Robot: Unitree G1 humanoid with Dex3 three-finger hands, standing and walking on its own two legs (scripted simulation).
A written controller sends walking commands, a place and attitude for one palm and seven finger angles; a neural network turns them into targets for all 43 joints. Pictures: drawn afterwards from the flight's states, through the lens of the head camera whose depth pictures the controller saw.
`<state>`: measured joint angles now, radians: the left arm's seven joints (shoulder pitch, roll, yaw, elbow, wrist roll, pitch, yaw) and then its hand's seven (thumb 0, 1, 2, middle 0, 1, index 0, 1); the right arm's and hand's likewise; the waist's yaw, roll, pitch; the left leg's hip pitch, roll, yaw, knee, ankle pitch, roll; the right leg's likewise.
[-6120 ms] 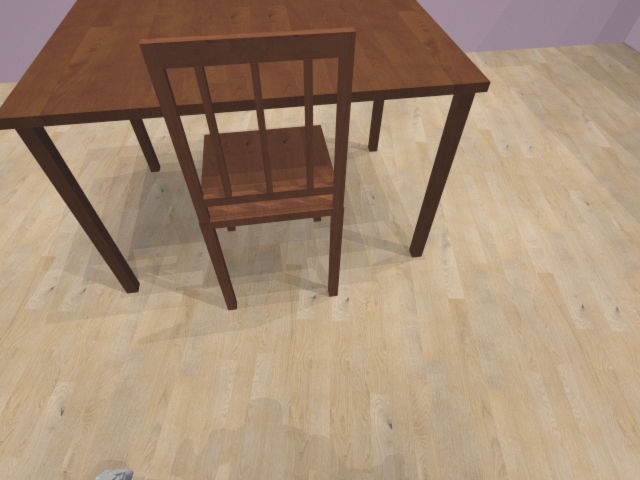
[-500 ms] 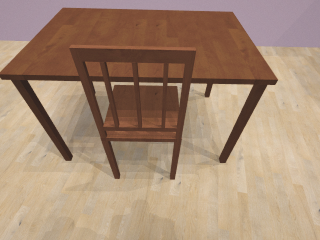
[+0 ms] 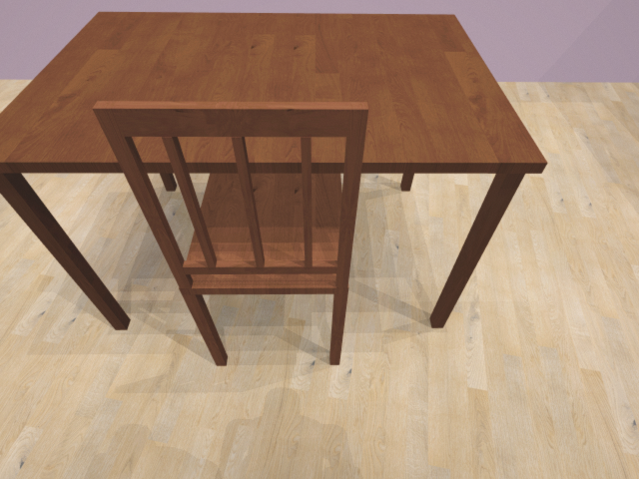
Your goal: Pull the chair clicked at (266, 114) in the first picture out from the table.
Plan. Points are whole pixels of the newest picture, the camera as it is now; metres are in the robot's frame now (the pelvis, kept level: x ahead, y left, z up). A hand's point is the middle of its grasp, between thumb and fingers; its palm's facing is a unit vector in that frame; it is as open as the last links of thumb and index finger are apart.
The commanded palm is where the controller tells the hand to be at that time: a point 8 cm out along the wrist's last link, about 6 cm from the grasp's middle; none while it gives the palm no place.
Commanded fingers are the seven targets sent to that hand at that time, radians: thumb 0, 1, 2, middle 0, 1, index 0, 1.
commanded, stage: come to a stop and stand still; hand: left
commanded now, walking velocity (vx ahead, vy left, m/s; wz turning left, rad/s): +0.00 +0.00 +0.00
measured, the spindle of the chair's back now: (251, 210) +0.58 +0.16 -0.05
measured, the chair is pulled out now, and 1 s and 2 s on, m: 0.00 0.00 0.00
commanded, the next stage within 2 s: look again from close up in 0.46 s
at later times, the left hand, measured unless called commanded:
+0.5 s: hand out of the picture -0.01 +0.14 -0.18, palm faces +0.04 -0.98 -0.20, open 7.4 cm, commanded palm none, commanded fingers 0.00 0.90 0.90 -0.20 -0.30 -0.20 -0.30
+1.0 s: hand out of the picture -0.01 +0.14 -0.18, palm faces +0.04 -0.98 -0.19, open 7.4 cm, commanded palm none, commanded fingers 0.00 0.90 0.90 -0.20 -0.30 -0.20 -0.30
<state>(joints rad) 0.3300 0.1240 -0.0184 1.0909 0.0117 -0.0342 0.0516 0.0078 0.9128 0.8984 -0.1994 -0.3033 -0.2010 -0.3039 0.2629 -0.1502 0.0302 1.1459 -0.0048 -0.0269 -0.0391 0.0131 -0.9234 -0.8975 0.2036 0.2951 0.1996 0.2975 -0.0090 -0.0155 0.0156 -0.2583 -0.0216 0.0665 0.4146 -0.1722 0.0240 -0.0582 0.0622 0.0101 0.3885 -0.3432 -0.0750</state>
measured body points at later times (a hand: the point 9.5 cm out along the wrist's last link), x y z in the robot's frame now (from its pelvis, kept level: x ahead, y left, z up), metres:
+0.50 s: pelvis +0.02 -0.02 +0.00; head +0.03 -0.02 +0.45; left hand -0.01 +0.19 -0.16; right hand +0.04 -0.24 -0.17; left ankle +0.03 +0.11 -0.74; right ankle -0.09 -0.07 -0.74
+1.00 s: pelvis +0.03 -0.01 +0.00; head +0.04 -0.02 +0.45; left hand -0.01 +0.19 -0.16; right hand +0.03 -0.23 -0.17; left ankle +0.03 +0.11 -0.74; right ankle -0.09 -0.07 -0.74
